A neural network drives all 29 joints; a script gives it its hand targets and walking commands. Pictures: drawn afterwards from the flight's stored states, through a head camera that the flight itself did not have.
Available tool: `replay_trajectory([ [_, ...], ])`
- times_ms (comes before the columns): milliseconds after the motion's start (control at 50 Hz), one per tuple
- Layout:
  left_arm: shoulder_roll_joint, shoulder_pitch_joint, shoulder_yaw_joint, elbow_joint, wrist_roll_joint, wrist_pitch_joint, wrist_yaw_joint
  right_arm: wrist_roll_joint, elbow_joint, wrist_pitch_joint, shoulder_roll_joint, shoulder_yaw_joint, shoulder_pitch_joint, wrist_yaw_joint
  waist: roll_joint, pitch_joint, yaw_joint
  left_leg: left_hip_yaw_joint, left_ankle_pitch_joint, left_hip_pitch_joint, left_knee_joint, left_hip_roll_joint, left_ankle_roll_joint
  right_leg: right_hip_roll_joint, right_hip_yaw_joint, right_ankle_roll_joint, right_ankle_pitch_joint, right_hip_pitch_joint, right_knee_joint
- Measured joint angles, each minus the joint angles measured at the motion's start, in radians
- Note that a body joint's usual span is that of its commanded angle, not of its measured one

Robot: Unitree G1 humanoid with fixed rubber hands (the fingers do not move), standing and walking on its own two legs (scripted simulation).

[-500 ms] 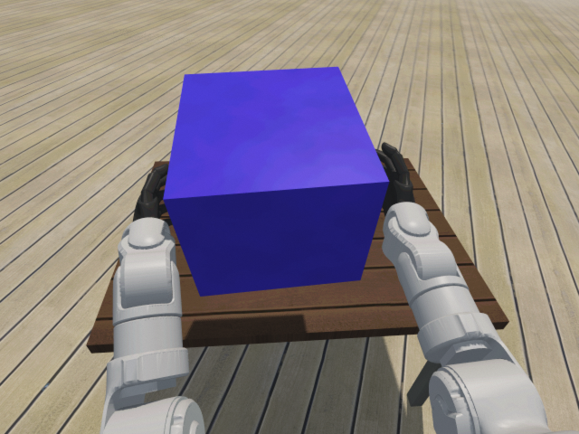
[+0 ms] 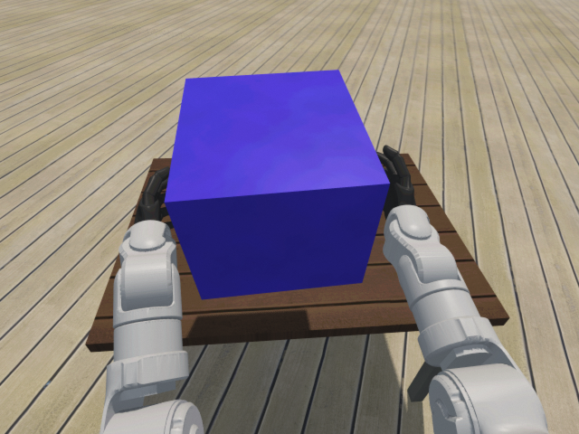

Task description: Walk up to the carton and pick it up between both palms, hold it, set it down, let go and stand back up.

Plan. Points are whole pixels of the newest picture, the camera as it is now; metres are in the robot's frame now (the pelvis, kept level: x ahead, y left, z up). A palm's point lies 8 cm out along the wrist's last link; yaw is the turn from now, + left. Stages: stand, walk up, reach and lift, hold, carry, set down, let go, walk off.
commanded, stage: hold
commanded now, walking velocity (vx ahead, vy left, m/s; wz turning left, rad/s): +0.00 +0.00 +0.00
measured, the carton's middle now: (273, 179) +0.45 +0.01 +0.14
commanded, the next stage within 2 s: none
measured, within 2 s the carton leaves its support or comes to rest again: neither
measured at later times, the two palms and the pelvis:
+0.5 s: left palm (154, 226) +0.36 +0.17 +0.15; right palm (398, 203) +0.36 -0.16 +0.16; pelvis +0.00 -0.01 +0.00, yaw +0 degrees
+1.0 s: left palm (153, 227) +0.35 +0.17 +0.15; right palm (398, 204) +0.36 -0.16 +0.16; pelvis +0.00 +0.00 +0.00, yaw +0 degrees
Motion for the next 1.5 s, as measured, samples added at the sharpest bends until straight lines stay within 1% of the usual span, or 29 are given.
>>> replay_trajectory([
  [260, 0.001, 0.019, -0.006, -0.016, -0.012, -0.011, 0.001, 0.024, -0.038, 0.004, -0.010, 0.029, 0.021, -0.016, 0.004, 0.004, -0.003, -0.002, -0.005, -0.002, 0.003, 0.006, -0.005, 0.006, -0.002, -0.004, -0.004, 0.000, 0.000],
  [620, 0.004, 0.030, -0.004, -0.039, -0.010, -0.001, -0.009, 0.029, -0.067, 0.017, -0.003, 0.039, 0.033, -0.028, 0.006, 0.007, -0.005, -0.010, -0.009, 0.006, 0.004, 0.004, -0.007, 0.005, -0.010, -0.005, -0.007, 0.013, -0.004],
  [1220, 0.000, 0.006, 0.004, -0.009, 0.001, 0.000, -0.004, 0.007, -0.021, 0.007, 0.002, 0.013, 0.006, -0.014, 0.003, 0.003, 0.002, -0.003, 0.001, 0.003, -0.002, 0.004, -0.004, 0.004, -0.003, -0.004, -0.002, 0.001, 0.002],
  [1360, 0.003, 0.007, 0.011, -0.012, -0.013, -0.013, -0.005, 0.020, -0.039, 0.006, -0.011, 0.041, 0.007, -0.027, 0.003, 0.005, 0.005, 0.000, -0.002, 0.012, 0.000, 0.004, -0.002, 0.004, 0.000, 0.000, -0.001, 0.012, -0.001],
  [1500, -0.005, -0.008, 0.029, 0.003, 0.017, -0.009, -0.019, -0.001, -0.003, 0.005, 0.001, 0.018, -0.017, -0.017, -0.001, 0.001, 0.008, 0.004, 0.002, 0.029, -0.013, 0.001, 0.000, 0.001, 0.004, 0.001, 0.002, 0.026, -0.010],
])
